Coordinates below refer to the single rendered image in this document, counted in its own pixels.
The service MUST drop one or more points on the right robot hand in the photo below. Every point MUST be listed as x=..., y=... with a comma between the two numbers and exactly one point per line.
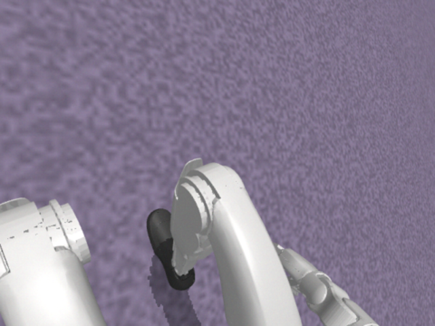
x=295, y=265

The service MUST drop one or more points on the right robot arm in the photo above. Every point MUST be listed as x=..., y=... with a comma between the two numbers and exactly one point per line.
x=331, y=303

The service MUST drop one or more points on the right robot foot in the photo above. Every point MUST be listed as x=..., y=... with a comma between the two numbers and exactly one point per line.
x=159, y=232

